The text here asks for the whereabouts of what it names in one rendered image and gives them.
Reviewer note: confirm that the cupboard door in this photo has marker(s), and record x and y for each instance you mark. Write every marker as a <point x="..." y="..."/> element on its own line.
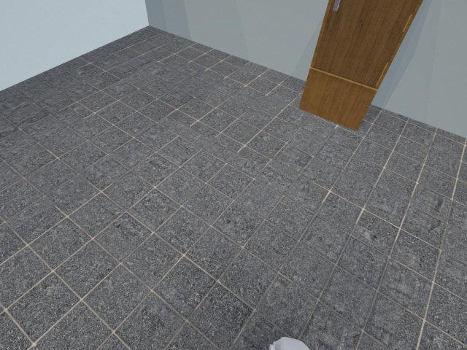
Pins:
<point x="359" y="38"/>

